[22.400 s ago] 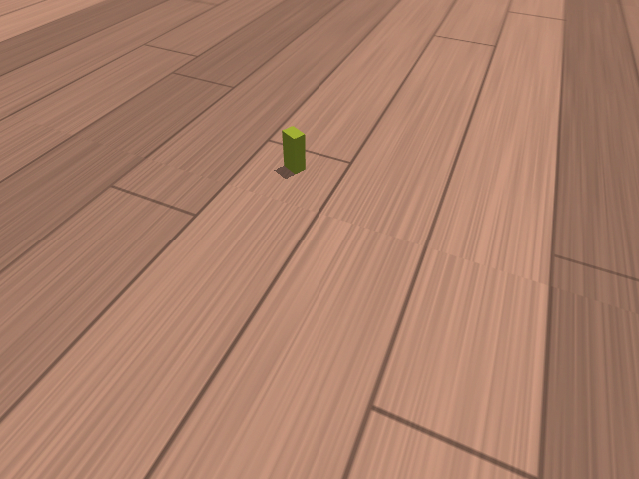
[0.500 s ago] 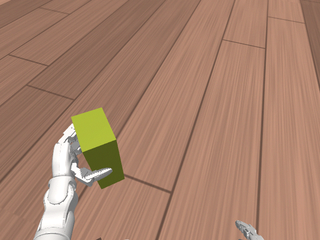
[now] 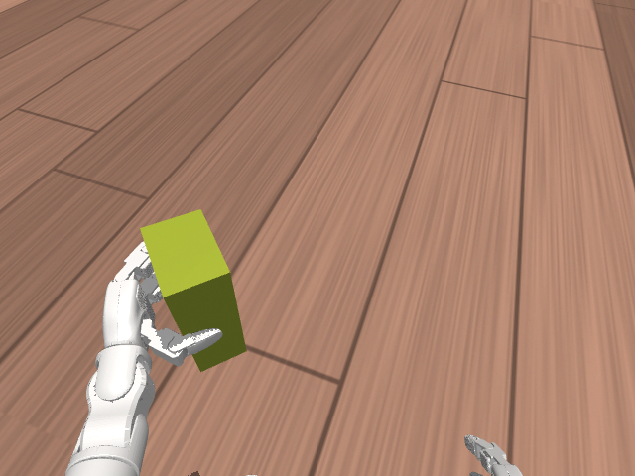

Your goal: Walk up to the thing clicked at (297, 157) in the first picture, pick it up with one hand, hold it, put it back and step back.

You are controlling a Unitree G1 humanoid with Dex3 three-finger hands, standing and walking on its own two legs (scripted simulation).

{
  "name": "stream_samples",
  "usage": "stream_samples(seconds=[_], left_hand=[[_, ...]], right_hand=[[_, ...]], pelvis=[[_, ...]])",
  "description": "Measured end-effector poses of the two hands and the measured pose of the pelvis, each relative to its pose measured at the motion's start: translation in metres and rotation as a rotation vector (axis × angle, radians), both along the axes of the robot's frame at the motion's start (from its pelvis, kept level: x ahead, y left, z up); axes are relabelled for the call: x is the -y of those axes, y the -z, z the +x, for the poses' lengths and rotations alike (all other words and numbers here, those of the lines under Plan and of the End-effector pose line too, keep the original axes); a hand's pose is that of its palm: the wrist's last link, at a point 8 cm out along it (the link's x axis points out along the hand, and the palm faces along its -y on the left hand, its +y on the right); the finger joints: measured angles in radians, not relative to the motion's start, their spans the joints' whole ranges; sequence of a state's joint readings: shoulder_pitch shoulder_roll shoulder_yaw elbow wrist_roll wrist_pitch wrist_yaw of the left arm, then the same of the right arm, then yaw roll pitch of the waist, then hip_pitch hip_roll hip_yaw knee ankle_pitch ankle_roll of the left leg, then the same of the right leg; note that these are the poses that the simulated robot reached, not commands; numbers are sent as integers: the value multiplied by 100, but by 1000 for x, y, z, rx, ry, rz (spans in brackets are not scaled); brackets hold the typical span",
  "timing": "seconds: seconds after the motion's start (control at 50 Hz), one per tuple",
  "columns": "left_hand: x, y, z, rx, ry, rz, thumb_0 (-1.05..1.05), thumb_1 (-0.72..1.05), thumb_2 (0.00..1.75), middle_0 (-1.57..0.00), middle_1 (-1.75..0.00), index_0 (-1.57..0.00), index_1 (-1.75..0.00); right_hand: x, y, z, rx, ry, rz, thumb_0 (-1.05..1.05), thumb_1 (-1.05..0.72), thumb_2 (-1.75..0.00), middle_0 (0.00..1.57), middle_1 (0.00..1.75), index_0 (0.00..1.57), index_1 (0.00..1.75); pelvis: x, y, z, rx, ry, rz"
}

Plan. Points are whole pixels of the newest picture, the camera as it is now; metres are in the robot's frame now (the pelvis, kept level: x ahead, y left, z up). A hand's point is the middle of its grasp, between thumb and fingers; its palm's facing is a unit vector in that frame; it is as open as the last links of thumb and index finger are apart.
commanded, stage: hold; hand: left
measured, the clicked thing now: (200, 298) +0.34 +0.15 +0.04
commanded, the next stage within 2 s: crouch in 0.68 s
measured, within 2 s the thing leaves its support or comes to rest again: neither
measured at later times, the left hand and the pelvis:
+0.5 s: hand (181, 306) +0.32 +0.17 +0.04, palm faces +0.16 -0.99 -0.03, open 12.4 cm; pelvis +0.00 +0.00 +0.00, yaw +0 degrees
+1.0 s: hand (180, 311) +0.33 +0.18 +0.02, palm faces +0.18 -0.98 -0.03, open 12.4 cm; pelvis -0.01 +0.00 +0.00, yaw +0 degrees
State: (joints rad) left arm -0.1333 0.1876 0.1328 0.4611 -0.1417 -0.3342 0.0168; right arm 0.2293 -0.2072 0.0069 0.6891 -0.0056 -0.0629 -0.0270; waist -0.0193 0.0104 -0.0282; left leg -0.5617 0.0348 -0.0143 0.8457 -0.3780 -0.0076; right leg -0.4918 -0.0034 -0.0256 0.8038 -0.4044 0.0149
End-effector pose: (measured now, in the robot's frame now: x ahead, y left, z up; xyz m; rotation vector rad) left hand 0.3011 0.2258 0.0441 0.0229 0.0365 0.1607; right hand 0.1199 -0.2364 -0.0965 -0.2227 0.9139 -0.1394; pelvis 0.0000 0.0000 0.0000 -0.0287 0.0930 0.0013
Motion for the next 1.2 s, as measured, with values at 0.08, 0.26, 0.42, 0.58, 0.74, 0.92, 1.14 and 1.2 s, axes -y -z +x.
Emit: stream_samples(seconds=[0.08,0.26,0.42,0.58,0.74,0.92,1.14,1.2], left_hand=[[2,-3,0,6,8,0,-4,-61,96,-51,-99,-55,-99],[1,3,0,-8,-11,-8,-4,-61,96,-51,-99,-55,-100],[0,3,-6,-9,1,8,-4,-61,96,-51,-99,-55,-100],[4,-7,-2,20,1,-3,-4,-61,96,-51,-99,-55,-100],[2,0,1,-7,-4,-6,-4,-61,96,-51,-99,-55,-100],[-4,9,-5,-19,-13,7,-4,-61,95,-52,-98,-56,-99],[-2,64,6,-51,-26,-15,-4,-61,95,-52,-97,-56,-98],[-4,93,8,-60,-30,-15,-4,-61,95,-52,-97,-56,-98]], right_hand=[[0,-1,0,6,2,0,1,-92,-90,20,30,20,30],[2,-1,-1,8,3,3,1,-92,-90,20,30,20,30],[6,1,-5,-4,0,-5,1,-92,-90,20,30,20,30],[5,-1,-2,12,4,-2,1,-92,-90,20,30,20,30],[6,-3,2,18,6,-1,1,-92,-90,20,30,20,30],[7,1,-2,-3,-1,-9,1,-91,-90,20,30,20,30],[12,25,-13,-65,-17,-26,1,-89,-90,20,30,20,30],[16,41,-19,-95,-22,-35,1,-89,-90,20,30,20,30]], pelvis=[[0,-1,-1,6,0,0],[2,0,-4,1,3,3],[4,0,-3,0,-1,2],[4,-1,-3,8,-3,3],[5,-1,-3,5,1,6],[4,1,-3,-7,-1,4],[4,24,-14,-107,0,-1],[4,40,-17,-165,5,-4]])
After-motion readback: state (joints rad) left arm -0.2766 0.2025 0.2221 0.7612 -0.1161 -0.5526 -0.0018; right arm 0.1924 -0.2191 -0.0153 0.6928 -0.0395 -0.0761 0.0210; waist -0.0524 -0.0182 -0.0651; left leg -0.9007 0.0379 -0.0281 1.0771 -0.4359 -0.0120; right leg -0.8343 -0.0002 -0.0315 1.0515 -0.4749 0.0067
